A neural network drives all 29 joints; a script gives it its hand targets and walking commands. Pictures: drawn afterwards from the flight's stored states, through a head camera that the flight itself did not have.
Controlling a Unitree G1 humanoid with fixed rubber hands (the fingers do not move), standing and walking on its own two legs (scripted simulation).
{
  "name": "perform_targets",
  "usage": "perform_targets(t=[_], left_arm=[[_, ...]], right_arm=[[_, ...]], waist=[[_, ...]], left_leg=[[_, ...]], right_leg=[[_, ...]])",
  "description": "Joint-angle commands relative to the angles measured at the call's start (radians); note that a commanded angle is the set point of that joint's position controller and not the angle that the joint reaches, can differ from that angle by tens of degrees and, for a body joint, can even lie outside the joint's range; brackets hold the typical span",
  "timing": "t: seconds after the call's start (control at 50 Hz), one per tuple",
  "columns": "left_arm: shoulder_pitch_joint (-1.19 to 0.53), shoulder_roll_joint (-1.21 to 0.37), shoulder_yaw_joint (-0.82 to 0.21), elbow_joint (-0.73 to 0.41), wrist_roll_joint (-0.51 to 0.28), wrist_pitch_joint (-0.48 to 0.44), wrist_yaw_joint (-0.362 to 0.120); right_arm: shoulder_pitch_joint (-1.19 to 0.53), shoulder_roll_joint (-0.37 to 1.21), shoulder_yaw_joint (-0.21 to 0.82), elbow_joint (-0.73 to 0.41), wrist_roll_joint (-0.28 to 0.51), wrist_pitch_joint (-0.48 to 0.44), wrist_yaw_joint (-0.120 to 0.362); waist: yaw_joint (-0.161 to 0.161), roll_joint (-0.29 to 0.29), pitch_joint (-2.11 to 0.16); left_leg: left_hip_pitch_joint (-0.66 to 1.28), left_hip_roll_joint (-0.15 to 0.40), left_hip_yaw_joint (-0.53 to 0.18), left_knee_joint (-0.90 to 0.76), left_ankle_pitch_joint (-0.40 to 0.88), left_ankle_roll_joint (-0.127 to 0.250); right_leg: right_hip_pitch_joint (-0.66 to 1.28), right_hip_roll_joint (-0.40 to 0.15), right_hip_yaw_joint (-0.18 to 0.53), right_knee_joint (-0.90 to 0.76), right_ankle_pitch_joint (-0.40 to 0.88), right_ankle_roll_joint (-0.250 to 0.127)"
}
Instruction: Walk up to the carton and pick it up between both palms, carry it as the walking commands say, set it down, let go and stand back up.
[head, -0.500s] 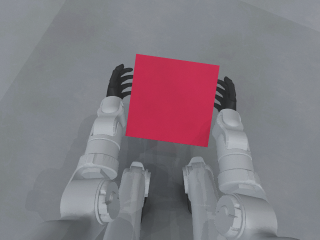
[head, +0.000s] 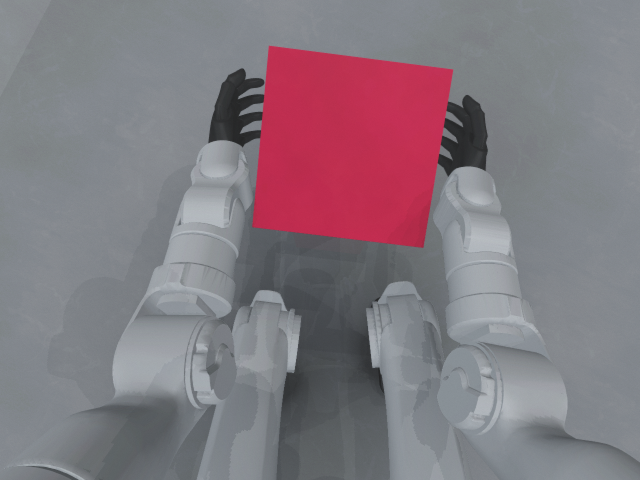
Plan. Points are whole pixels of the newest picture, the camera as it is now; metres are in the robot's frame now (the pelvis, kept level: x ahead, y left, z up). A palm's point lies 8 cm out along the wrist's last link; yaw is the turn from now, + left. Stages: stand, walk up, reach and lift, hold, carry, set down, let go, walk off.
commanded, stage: set down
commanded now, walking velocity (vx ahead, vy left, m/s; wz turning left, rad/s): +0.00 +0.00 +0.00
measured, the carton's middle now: (343, 157) +0.49 -0.03 -0.20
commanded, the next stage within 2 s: none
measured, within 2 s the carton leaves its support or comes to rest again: neither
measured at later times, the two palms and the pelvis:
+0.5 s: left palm (246, 145) +0.51 +0.10 -0.20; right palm (442, 170) +0.47 -0.17 -0.21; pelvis -0.01 +0.00 -0.06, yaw +1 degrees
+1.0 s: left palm (245, 149) +0.51 +0.11 -0.24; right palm (434, 165) +0.48 -0.17 -0.23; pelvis -0.01 +0.01 -0.08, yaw +0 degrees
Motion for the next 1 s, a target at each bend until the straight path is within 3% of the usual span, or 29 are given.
perform_targets(t=[0.0,0.14,0.16,0.5,0.64,0.72,0.8,0.88,0.98], left_arm=[[-0.64,-0.911,-0.485,-0.044,-0.079,-0.025,-0.227],[-0.697,-0.884,-0.473,-0.029,-0.092,-0.022,-0.234],[-0.699,-0.883,-0.469,-0.022,-0.089,-0.022,-0.233],[-0.82,-0.818,-0.469,0.014,-0.13,-0.027,-0.238],[-0.875,-0.816,-0.498,-0.017,-0.15,-0.04,-0.234],[-0.841,-0.831,-0.511,-0.014,-0.143,-0.044,-0.224],[-0.829,-0.847,-0.506,0.002,-0.139,-0.045,-0.224],[-0.849,-0.85,-0.498,0.007,-0.145,-0.045,-0.229],[-0.865,-0.831,-0.477,0.025,-0.148,-0.052,-0.227]], right_arm=[[-0.705,0.849,0.536,-0.051,0.097,-0.04,0.236],[-0.764,0.826,0.531,-0.04,0.104,-0.036,0.239],[-0.77,0.824,0.53,-0.039,0.107,-0.037,0.24],[-0.871,0.747,0.511,0.003,0.133,-0.046,0.253],[-0.89,0.773,0.499,-0.002,0.168,-0.055,0.271],[-0.868,0.77,0.492,0.035,0.178,-0.058,0.285],[-0.848,0.75,0.46,0.064,0.158,-0.061,0.298],[-0.838,0.727,0.42,0.084,0.13,-0.06,0.305],[-0.859,0.707,0.403,0.08,0.121,-0.067,0.309]], waist=[[-0.017,0.019,-1.045],[-0.025,-0.005,-1.052],[-0.015,0.006,-1.048],[-0.038,0.0,-0.991],[-0.039,0.053,-1.019],[-0.017,0.098,-0.985],[-0.038,0.119,-0.946],[-0.08,0.117,-0.895],[-0.088,0.109,-0.859]], left_leg=[[0.367,-0.07,0.1,-0.172,0.276,0.017],[0.309,-0.068,0.109,-0.119,0.257,0.02],[0.311,-0.066,0.112,-0.116,0.265,0.019],[0.245,-0.054,0.115,0.0,0.27,0.017],[0.269,-0.047,0.121,0.04,0.339,0.013],[0.298,-0.047,0.116,0.046,0.384,0.007],[0.286,-0.046,0.106,0.045,0.372,0.003],[0.244,-0.051,0.101,0.043,0.334,0.001],[0.221,-0.053,0.091,0.045,0.321,0.007]], right_leg=[[0.757,0.093,-0.188,-0.038,0.271,-0.023],[0.751,0.084,-0.195,0.013,0.27,-0.019],[0.737,0.084,-0.197,0.02,0.274,-0.019],[0.669,0.063,-0.213,0.144,0.294,-0.02],[0.637,0.06,-0.212,0.187,0.364,-0.024],[0.589,0.058,-0.216,0.206,0.382,-0.028],[0.539,0.054,-0.22,0.214,0.358,-0.033],[0.51,0.05,-0.225,0.213,0.329,-0.04],[0.49,0.044,-0.221,0.22,0.324,-0.042]])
